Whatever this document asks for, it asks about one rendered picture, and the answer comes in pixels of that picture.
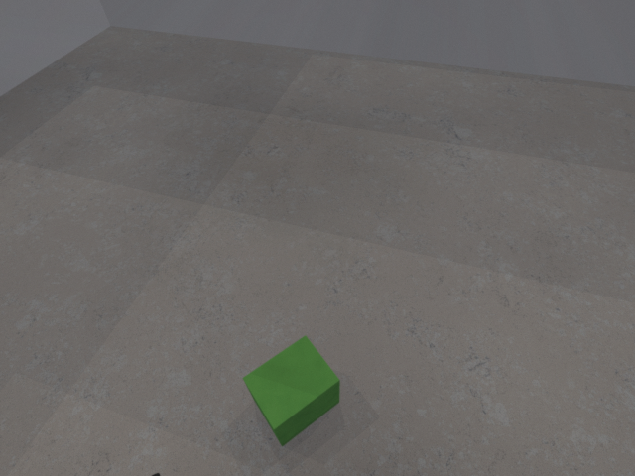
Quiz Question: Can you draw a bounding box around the carton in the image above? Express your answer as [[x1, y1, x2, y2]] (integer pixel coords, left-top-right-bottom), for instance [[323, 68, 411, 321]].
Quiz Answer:
[[243, 336, 340, 446]]

